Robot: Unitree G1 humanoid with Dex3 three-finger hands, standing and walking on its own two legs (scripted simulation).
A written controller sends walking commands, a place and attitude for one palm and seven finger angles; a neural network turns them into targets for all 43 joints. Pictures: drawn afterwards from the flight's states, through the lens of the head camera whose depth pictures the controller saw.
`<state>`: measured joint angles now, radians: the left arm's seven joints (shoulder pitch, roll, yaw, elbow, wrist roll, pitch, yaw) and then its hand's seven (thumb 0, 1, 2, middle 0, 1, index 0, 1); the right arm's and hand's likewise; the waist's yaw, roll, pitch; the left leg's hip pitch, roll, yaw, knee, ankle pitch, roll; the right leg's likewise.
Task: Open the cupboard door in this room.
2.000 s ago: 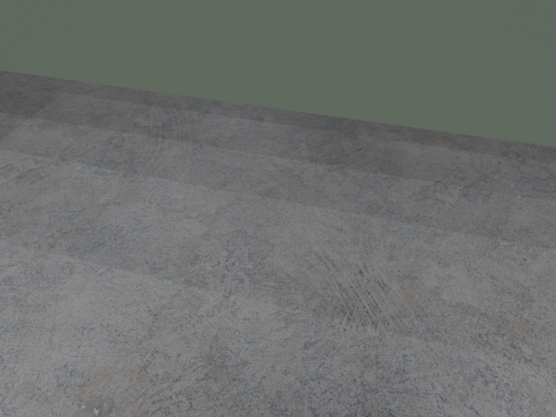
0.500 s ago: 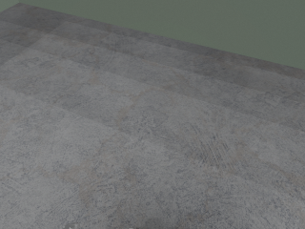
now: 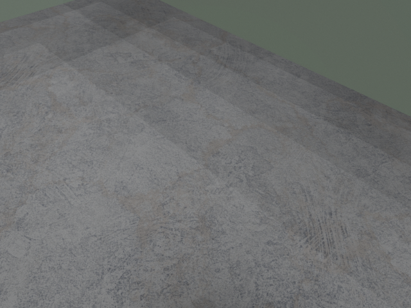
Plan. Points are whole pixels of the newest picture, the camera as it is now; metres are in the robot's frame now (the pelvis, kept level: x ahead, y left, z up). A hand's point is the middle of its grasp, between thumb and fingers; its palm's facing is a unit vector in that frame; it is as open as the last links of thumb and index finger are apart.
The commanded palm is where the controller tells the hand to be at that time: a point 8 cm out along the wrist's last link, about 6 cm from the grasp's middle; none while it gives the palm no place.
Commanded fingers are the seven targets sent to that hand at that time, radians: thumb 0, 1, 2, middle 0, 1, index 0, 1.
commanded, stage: turn or walk to find it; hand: left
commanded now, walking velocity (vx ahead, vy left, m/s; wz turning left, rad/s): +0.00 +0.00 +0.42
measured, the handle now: out of the picture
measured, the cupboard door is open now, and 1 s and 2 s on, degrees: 0 0 0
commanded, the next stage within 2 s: none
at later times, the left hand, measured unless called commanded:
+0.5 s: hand out of the picture +0.06 +0.21 -0.14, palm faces +0.18 -0.95 -0.28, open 7.4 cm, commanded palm none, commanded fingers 0.00 0.90 0.90 -0.20 -0.30 -0.20 -0.30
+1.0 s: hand out of the picture -0.13 +0.21 -0.18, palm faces +0.45 -0.87 -0.22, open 7.4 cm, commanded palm none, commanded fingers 0.00 0.90 0.90 -0.20 -0.30 -0.20 -0.30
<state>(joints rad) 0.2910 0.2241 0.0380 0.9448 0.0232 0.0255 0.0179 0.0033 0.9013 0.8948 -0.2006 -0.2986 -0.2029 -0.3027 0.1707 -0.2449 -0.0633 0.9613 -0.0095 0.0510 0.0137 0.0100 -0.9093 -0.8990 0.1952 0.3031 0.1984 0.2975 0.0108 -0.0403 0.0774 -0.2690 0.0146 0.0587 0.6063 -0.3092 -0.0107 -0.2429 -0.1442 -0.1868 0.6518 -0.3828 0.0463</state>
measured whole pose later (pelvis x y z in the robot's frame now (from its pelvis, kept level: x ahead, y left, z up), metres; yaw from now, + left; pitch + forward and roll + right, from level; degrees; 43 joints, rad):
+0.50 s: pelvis -0.03 -0.01 +0.01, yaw +9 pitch -1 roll +1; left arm 0.16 0.20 0.05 0.89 0.01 0.03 0.02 0.00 0.91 0.90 -0.20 -0.30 -0.20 -0.30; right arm 0.25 -0.21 -0.07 0.97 -0.02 0.05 0.00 0.01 -0.90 -0.90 0.20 0.30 0.21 0.30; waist -0.03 0.03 0.05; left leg -0.29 -0.08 -0.08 0.55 -0.23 0.02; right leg -0.26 -0.03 -0.04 0.58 -0.31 0.05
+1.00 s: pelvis -0.07 +0.01 +0.00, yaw +23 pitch -1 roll +0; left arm 0.27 0.24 0.06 0.97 0.02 0.06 0.02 0.00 0.90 0.89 -0.20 -0.30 -0.20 -0.30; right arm 0.18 -0.20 -0.06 0.97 -0.01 0.04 0.01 0.01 -0.91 -0.90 0.20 0.30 0.20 0.30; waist 0.02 -0.07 0.07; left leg -0.26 0.01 0.08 0.62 -0.34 0.02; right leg -0.34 -0.16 -0.18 0.78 -0.46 0.05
